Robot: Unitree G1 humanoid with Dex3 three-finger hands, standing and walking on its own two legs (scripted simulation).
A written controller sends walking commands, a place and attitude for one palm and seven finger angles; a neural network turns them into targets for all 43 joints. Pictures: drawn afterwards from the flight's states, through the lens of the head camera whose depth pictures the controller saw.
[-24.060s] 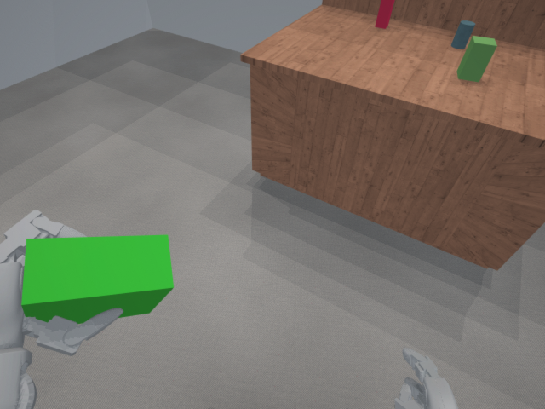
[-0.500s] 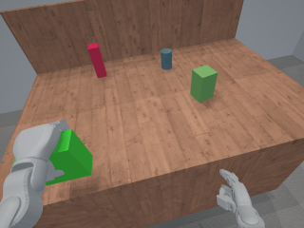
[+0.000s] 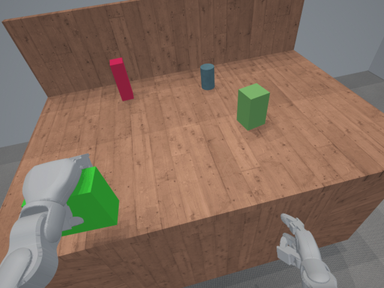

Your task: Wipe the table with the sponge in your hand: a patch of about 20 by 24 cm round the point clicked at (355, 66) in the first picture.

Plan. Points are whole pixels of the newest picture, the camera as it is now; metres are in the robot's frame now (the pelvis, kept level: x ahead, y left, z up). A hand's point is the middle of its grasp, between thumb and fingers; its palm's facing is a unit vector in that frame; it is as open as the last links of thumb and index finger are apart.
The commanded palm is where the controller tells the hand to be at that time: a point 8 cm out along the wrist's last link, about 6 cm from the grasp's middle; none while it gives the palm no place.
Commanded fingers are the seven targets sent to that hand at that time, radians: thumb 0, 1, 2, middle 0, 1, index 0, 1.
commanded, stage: move the sponge above the wiping area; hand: left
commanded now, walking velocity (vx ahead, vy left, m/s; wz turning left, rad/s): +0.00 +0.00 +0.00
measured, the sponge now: (82, 208) +0.22 +0.29 +0.06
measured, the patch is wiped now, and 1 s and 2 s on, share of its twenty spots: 0.00 0.00 0.00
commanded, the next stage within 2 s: none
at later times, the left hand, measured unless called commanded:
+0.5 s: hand (74, 196) +0.23 +0.29 +0.10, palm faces +0.03 -0.06 -1.00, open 10.2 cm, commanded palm +0.20 +0.28 +0.17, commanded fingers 0.00 0.10 1.30 -1.20 -1.60 -1.20 -1.60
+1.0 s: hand (85, 195) +0.24 +0.29 +0.08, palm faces +0.01 -0.08 -1.00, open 10.2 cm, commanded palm +0.22 +0.27 +0.15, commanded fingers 0.00 0.10 1.30 -1.20 -1.60 -1.20 -1.60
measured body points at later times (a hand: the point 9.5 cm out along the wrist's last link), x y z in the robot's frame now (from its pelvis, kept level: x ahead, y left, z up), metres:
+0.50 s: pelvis +0.00 -0.01 +0.00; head -0.01 -0.05 +0.45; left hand +0.22 +0.29 +0.15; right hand +0.25 -0.21 -0.08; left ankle +0.05 +0.13 -0.74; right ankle +0.00 -0.10 -0.74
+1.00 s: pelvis +0.01 +0.01 +0.00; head +0.00 -0.03 +0.45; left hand +0.24 +0.29 +0.13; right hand +0.26 -0.18 -0.08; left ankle +0.05 +0.13 -0.74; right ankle +0.00 -0.10 -0.74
